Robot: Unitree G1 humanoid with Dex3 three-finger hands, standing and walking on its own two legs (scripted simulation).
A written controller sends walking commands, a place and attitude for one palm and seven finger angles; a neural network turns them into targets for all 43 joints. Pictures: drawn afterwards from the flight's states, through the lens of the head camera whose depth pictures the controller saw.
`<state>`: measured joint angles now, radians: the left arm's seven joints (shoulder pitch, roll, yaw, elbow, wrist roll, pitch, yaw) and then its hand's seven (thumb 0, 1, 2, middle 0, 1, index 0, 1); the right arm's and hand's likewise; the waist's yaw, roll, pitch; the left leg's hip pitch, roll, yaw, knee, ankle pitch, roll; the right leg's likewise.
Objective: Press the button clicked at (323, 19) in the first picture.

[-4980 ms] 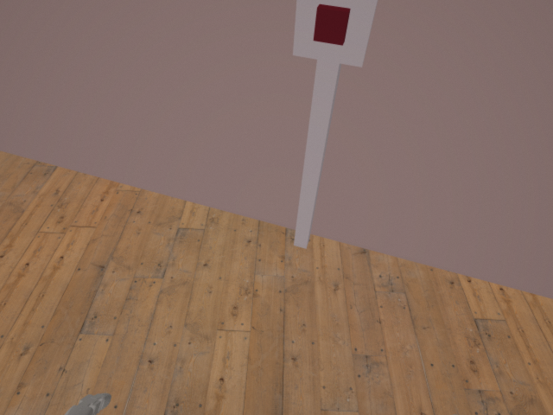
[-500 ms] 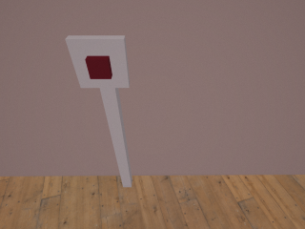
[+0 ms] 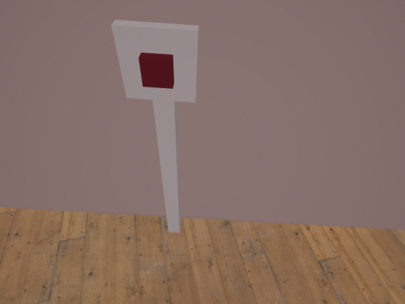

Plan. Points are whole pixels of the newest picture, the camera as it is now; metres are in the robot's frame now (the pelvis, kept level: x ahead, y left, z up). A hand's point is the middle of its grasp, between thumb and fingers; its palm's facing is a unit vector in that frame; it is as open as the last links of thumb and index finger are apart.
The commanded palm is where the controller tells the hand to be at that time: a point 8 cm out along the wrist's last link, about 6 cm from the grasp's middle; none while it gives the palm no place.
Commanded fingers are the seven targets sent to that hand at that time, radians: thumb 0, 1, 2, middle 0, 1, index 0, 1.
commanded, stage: come to a stop and stand still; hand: left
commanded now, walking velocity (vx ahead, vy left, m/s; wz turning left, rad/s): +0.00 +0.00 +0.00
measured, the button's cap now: (157, 70) +0.56 +0.16 +0.18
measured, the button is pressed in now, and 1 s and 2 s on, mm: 0 0 0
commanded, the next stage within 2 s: look again from close up in 0.24 s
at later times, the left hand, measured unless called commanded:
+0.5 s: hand out of the picture -0.01 +0.18 -0.18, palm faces +0.02 -0.98 -0.22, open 7.4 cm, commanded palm none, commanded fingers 0.00 0.90 0.90 -0.20 -0.30 -0.20 -0.30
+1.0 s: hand out of the picture -0.02 +0.14 -0.17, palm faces +0.03 -0.98 -0.19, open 7.4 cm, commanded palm none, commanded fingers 0.00 0.90 0.90 -0.20 -0.30 -0.20 -0.30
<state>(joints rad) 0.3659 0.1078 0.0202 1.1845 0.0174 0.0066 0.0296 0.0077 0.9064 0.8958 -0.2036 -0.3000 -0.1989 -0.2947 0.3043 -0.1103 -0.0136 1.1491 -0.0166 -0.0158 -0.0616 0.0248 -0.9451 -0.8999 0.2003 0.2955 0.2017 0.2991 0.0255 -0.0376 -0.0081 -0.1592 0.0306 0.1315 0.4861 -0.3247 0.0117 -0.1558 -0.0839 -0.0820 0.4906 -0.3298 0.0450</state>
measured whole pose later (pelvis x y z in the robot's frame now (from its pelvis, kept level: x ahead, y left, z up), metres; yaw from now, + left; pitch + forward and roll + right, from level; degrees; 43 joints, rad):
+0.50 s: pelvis -0.02 +0.00 +0.00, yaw +1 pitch +0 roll +0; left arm 0.26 0.15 -0.01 1.10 0.02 -0.02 0.04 0.01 0.92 0.90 -0.20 -0.30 -0.20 -0.29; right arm 0.31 -0.15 0.00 1.09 -0.02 -0.02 -0.02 0.01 -0.92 -0.90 0.20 0.30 0.20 0.30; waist -0.01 0.02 0.04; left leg -0.22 0.04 0.11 0.54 -0.32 0.02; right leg -0.19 -0.08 -0.09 0.52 -0.32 0.04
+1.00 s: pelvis -0.01 -0.03 +0.00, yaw +0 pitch +0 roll +1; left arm 0.29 0.13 -0.01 1.12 0.02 -0.01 0.03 0.01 0.91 0.90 -0.20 -0.30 -0.20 -0.29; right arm 0.29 -0.15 0.01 1.11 -0.01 -0.01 -0.03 0.01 -0.91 -0.90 0.20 0.30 0.20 0.30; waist 0.01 0.01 0.03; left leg -0.18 0.06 0.11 0.48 -0.29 -0.03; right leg -0.19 -0.05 -0.10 0.52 -0.33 0.00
